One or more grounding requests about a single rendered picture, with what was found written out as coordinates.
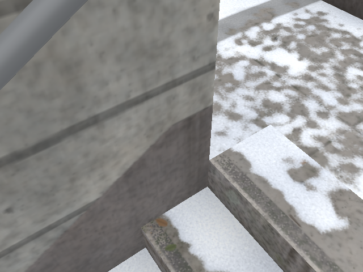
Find stairs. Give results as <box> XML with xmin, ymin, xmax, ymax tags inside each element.
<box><xmin>108</xmin><ymin>161</ymin><xmax>316</xmax><ymax>272</ymax></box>

